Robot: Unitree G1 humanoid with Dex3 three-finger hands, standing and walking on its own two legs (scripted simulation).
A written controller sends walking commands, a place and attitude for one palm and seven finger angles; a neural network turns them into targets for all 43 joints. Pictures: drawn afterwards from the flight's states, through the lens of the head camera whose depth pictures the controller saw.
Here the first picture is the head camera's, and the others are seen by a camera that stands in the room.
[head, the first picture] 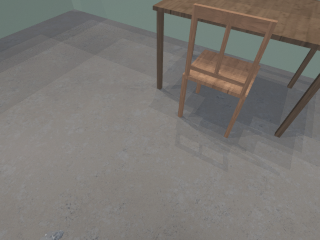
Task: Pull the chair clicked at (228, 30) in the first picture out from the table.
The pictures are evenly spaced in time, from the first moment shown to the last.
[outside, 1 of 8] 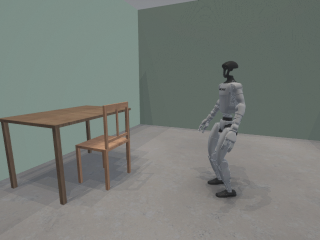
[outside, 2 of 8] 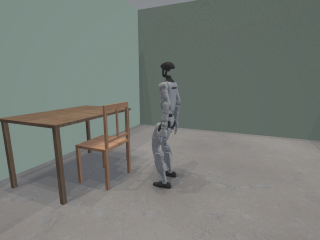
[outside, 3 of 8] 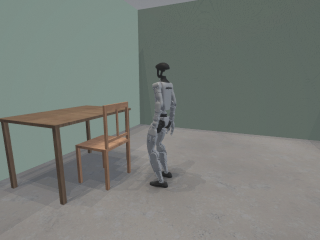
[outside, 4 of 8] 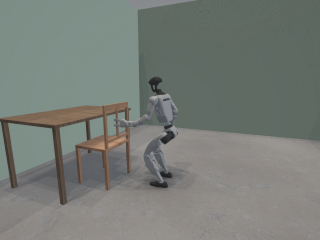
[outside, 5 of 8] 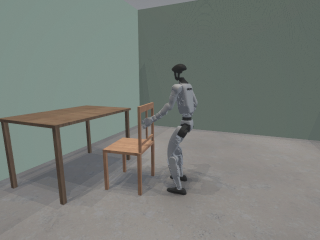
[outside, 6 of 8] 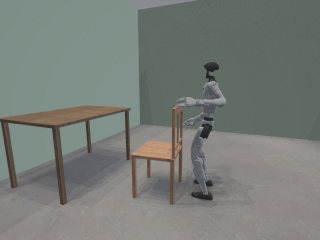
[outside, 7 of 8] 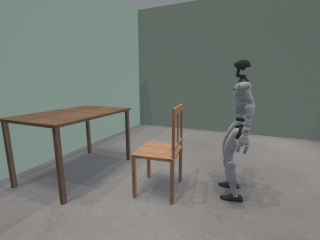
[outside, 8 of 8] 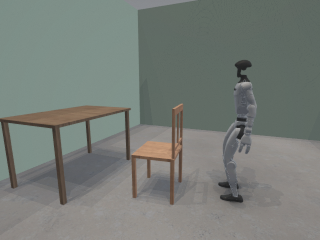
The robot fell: no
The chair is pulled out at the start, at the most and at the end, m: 0.00 0.68 0.68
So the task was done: yes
